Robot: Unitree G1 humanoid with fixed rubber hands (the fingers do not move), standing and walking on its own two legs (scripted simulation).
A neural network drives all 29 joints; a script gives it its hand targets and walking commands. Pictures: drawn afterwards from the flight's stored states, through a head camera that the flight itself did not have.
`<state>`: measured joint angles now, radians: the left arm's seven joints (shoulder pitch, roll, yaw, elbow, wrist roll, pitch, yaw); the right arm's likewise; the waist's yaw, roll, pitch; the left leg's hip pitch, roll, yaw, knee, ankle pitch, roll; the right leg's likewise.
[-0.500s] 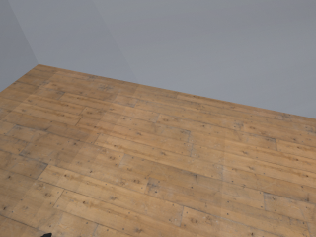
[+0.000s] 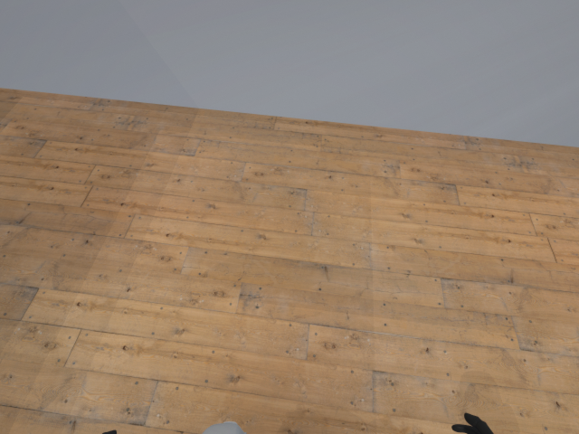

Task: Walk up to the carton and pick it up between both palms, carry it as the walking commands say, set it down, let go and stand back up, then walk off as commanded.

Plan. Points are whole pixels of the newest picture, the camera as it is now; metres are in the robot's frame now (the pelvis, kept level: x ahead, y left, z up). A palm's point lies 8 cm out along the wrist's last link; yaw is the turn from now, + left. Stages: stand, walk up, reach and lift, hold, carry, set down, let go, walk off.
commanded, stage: walk up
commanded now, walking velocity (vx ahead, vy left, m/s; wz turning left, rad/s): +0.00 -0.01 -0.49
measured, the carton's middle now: out of the picture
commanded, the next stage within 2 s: none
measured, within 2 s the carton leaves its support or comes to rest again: neither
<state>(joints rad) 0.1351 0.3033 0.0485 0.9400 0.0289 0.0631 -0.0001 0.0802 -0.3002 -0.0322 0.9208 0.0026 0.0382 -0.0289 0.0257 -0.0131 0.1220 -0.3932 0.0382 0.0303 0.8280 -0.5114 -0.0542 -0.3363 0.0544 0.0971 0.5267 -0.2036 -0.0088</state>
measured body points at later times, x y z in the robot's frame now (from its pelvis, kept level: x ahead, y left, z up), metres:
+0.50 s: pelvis -0.05 -0.02 +0.00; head -0.01 -0.05 +0.44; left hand +0.15 +0.21 -0.12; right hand -0.06 -0.32 -0.14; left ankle -0.01 +0.13 -0.71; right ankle -0.10 -0.12 -0.73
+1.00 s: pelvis -0.05 +0.00 +0.01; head +0.01 +0.00 +0.45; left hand +0.18 +0.19 -0.14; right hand -0.09 -0.29 -0.10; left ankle +0.01 +0.09 -0.73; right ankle -0.13 -0.10 -0.66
